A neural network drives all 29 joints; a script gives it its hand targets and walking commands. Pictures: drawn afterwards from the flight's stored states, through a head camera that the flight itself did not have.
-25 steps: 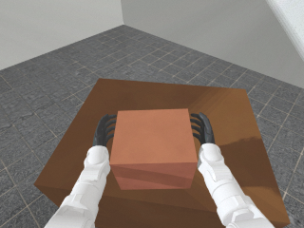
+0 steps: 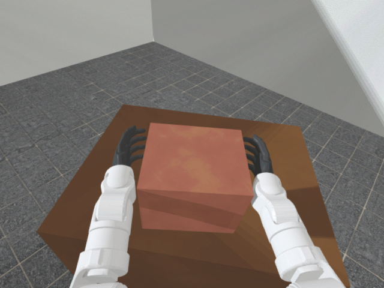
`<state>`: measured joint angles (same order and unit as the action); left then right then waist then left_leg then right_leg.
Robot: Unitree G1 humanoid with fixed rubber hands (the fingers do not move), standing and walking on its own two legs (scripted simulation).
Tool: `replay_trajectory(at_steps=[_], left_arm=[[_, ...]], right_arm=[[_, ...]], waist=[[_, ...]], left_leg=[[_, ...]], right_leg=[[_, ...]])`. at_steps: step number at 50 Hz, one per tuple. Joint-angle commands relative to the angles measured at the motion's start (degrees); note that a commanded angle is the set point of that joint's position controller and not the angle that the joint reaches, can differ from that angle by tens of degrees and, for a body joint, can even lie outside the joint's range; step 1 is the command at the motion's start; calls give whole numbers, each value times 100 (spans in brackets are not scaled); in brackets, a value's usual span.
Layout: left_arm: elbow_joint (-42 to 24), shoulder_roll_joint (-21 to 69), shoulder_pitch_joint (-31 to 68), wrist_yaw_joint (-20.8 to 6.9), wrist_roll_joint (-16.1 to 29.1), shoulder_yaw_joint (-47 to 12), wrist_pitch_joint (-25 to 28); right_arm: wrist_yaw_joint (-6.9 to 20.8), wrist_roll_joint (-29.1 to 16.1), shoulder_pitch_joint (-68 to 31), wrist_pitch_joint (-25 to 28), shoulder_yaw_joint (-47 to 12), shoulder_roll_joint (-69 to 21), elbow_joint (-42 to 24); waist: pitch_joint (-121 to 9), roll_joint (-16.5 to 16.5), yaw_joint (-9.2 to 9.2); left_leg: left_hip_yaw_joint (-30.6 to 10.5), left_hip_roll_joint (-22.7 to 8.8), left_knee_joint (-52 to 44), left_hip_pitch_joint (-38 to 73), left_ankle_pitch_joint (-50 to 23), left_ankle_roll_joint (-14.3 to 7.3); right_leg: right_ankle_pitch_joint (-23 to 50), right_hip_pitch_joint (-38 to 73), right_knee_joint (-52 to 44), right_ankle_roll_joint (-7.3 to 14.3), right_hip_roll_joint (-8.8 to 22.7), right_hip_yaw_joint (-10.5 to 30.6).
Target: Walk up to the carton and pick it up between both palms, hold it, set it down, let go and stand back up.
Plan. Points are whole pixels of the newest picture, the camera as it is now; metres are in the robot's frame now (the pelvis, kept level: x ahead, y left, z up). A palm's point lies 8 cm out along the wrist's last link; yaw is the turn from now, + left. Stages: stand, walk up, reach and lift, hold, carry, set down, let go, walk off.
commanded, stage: reach and lift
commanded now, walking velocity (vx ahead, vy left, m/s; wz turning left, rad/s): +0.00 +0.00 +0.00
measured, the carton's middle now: (192, 178) +0.36 +0.00 +0.06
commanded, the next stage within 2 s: hold in 1.40 s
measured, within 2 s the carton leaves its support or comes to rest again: neither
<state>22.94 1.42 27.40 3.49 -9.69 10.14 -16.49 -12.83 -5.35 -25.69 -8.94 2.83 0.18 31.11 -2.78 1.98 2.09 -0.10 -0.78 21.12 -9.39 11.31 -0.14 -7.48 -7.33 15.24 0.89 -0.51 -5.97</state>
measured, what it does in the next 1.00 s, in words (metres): stands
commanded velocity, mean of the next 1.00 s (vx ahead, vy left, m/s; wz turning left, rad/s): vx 0.00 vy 0.00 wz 0.00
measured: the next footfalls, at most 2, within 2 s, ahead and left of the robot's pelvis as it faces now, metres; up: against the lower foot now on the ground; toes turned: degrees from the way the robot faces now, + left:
none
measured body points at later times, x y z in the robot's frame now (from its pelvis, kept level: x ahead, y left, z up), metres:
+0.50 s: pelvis -0.01 +0.00 +0.00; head -0.04 +0.03 +0.45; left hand +0.38 +0.14 +0.16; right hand +0.36 -0.16 +0.13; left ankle +0.00 +0.11 -0.75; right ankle +0.01 -0.11 -0.75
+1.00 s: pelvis -0.01 +0.00 +0.00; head -0.04 +0.03 +0.45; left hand +0.37 +0.14 +0.17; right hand +0.36 -0.15 +0.14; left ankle +0.00 +0.11 -0.75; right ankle +0.01 -0.11 -0.75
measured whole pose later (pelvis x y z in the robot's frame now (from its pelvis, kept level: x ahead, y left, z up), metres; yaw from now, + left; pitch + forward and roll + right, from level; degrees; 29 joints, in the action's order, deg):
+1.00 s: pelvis -0.01 +0.00 +0.00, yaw +0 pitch -7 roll -1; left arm 9.7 3.4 33.1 -0.7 -18.0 13.8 -33.5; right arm -11.7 -7.1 -30.9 -13.8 3.5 0.2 29.5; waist 2.2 3.3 4.1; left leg 0.1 -0.6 20.0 -2.3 11.0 -0.5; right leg -7.2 -0.4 14.4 0.6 -0.4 -5.6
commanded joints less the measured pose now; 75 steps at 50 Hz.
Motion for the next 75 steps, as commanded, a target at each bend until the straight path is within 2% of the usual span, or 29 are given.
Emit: replay_trajectory(at_steps=[1,7,12,22,27,42,58,69,71,75], left_arm=[[-632,3948,3096,-875,281,-2769,-75],[-648,3903,3210,-882,249,-2687,-394],[-720,3805,3193,-935,169,-2524,-679],[-1188,3619,3090,-1091,14,-2398,-1228],[-1261,3518,3006,-1180,-104,-2255,-1424],[-1368,3508,3142,-1168,-92,-2308,-1602],[-1424,3386,3246,-1260,-179,-2112,-1783],[-1439,3381,3402,-1263,-178,-2095,-1863],[-1534,3380,3404,-1252,-171,-2118,-1890],[-2069,3377,3307,-1193,-101,-2306,-2024]], right_arm=[[808,-142,-4470,483,-2406,-3559,-1760],[848,-117,-4903,495,-2269,-3473,-1864],[833,-178,-5073,430,-2213,-3374,-1887],[719,-443,-5122,219,-2281,-3212,-2124],[707,-467,-5029,135,-2188,-3101,-2114],[765,-446,-5311,170,-2110,-2981,-2309],[711,-520,-5412,88,-2098,-2963,-2246],[710,-548,-5548,37,-2049,-2933,-2229],[706,-593,-5595,30,-2117,-2948,-2286],[618,-891,-5708,-52,-2579,-3029,-2662]], waist=[[-1813,-337,56],[-1864,-291,27],[-1843,-240,37],[-1688,-228,209],[-1429,-255,249],[-1520,-283,251],[-1468,-239,286],[-1472,-260,310],[-1547,-278,271],[-1871,-348,95]], left_leg=[[-240,246,-238,516,-1200,279],[-166,214,-288,592,-921,187],[-108,226,-297,669,-936,141],[-55,284,-245,832,-1335,170],[-17,280,-325,822,-1208,168],[12,212,-280,1089,-1272,166],[72,258,-303,1036,-1306,121],[78,242,-303,1100,-1302,122],[75,236,-262,1163,-1458,130],[42,246,-19,1399,-2317,184]], right_leg=[[1165,871,52,-172,-235,345],[864,858,1,-178,-220,285],[912,1020,-8,-217,-215,269],[1447,1466,35,-303,-228,206],[1340,1499,10,-316,-219,146],[1032,1298,-33,-261,-253,34],[1271,1573,-5,-308,-216,52],[1138,1514,-21,-293,-225,26],[1193,1549,-10,-277,-238,32],[1570,1766,56,-232,-297,81]])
